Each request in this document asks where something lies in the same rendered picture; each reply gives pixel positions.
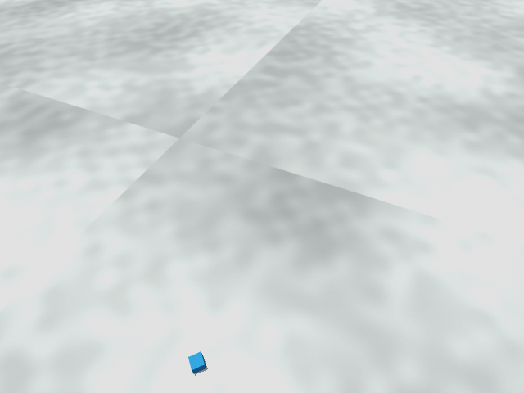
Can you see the cube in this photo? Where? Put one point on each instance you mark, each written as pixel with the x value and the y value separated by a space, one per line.
pixel 197 362

